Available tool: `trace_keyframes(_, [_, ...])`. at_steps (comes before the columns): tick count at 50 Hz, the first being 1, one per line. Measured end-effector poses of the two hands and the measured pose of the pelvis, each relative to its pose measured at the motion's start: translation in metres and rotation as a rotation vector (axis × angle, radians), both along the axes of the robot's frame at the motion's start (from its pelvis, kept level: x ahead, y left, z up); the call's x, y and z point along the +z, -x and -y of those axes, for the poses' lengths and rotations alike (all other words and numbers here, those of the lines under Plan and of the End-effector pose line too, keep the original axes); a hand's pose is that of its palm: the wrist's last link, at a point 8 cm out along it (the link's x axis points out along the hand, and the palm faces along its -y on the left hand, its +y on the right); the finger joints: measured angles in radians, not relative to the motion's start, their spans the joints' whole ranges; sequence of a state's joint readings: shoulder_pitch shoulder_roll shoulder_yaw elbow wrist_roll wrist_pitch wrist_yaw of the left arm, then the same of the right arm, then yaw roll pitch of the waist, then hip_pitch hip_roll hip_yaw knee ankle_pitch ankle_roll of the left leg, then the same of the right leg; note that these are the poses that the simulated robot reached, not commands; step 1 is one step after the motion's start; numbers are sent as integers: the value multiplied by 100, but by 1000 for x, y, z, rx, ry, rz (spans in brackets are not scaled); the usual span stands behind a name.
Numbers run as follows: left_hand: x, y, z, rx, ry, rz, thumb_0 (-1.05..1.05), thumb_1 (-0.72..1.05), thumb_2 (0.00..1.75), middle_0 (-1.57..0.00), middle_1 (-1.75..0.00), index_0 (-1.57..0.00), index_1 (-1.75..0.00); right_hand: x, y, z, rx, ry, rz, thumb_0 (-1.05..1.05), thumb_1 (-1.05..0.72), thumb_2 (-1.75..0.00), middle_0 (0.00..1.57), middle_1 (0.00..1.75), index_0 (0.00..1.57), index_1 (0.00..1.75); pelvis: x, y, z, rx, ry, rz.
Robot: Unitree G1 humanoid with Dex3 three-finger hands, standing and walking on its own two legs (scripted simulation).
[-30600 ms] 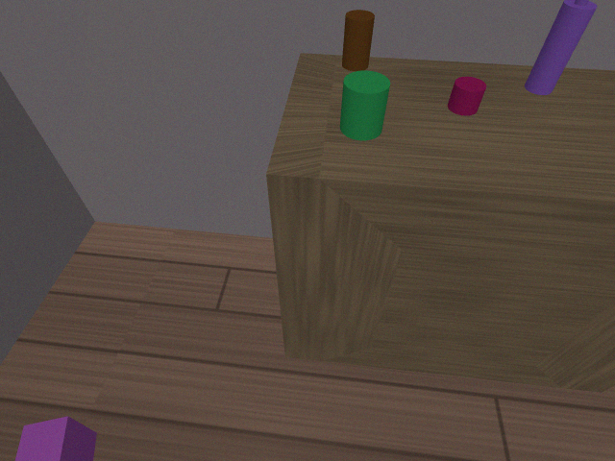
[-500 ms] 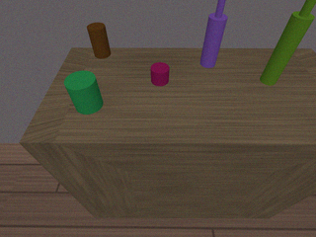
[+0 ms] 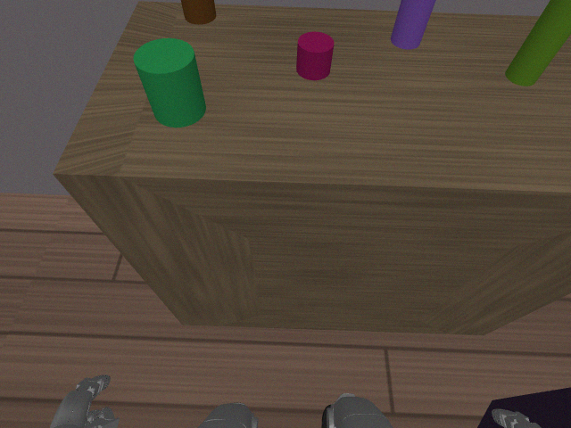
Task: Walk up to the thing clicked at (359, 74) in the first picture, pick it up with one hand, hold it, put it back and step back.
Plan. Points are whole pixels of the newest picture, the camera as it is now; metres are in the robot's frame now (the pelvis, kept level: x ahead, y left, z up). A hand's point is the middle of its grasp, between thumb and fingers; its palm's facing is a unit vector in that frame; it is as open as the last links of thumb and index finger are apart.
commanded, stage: step back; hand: left
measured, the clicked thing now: (172, 84) +0.58 +0.18 +0.11
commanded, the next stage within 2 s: none
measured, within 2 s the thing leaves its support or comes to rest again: neither
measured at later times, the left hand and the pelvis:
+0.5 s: hand out of the picture +0.03 +0.29 -0.15, palm faces -0.10 -0.91 -0.40, open 7.4 cm; pelvis -0.09 +0.03 +0.00, yaw -4 degrees
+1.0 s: hand out of the picture -0.10 +0.33 -0.14, palm faces -0.02 -0.94 -0.33, open 7.4 cm; pelvis -0.22 +0.06 +0.01, yaw -3 degrees
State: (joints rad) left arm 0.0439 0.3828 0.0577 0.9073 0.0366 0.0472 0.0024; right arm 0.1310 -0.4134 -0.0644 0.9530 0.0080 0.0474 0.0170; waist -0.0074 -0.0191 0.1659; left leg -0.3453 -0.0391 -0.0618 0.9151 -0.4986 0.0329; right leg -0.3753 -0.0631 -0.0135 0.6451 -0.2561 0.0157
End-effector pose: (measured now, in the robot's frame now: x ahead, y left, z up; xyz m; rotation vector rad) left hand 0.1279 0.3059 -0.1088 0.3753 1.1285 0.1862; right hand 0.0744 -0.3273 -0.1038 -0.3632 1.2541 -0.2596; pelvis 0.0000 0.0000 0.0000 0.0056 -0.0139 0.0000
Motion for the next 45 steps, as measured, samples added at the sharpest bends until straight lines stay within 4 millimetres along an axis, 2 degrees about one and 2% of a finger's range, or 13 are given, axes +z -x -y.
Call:
trace_keyframes(4, [-13,1,-21,-1,25,43,0,90,90,-20,-30,-20,-30,-1,37,-20,3,41,-56,0,-90,-90,20,30,20,29,-8,19,-20,7,-16,9])
trace_keyframes(9, [-10,22,-31,15,38,1,0,90,90,-20,-30,-20,-30,14,74,-46,-13,28,-92,0,-90,-90,21,30,20,30,6,33,-32,9,30,7])
trace_keyframes(14, [-4,49,-37,4,37,-29,0,90,90,-20,-30,-20,-30,19,82,-54,-26,37,-59,1,-90,-90,21,30,20,30,13,49,-39,-28,36,-2])
trace_keyframes(19, [-4,73,-39,-24,10,-55,0,90,90,-20,-30,-20,-30,11,79,-53,-26,24,36,1,-90,-90,21,30,20,30,7,68,-40,-65,18,10])
trace_keyframes(23, [-3,91,-34,-42,-17,-50,1,90,90,-20,-30,-20,-30,-5,80,-45,-31,-4,98,0,-90,-90,21,30,20,30,-4,85,-35,-93,12,27])
trace_keyframes(25, [3,102,-28,-44,-18,-47,1,90,90,-20,-30,-20,-30,-9,83,-44,-41,-22,114,0,-90,-90,21,30,20,30,-3,93,-33,-76,44,41])
trace_keyframes(29, [16,120,-24,-37,-9,-15,1,90,90,-20,-30,-20,-30,-4,93,-49,-32,-48,115,1,-90,-90,21,30,20,29,6,108,-31,-89,-8,35])
trace_keyframes(33, [25,132,-27,-28,-10,21,1,90,90,-20,-30,-20,-30,1,111,-50,-4,-37,106,0,-90,-90,21,30,20,30,11,126,-37,-76,-19,12])
trace_keyframes(36, [25,139,-34,-38,-14,53,1,90,90,-20,-30,-20,-30,1,129,-52,13,-12,90,0,-90,-90,21,30,20,30,8,141,-44,-57,-8,4])
trace_keyframes(41, [6,157,-55,-29,8,105,0,90,90,-20,-30,-20,-30,-1,164,-65,41,36,63,0,-90,-90,21,30,20,29,-6,174,-59,-19,-5,31])
trace_keyframes(45, [-3,188,-62,-5,33,52,0,90,90,-20,-30,-20,-30,13,197,-79,40,30,57,1,-90,-90,21,30,20,29,0,195,-65,-32,8,45])
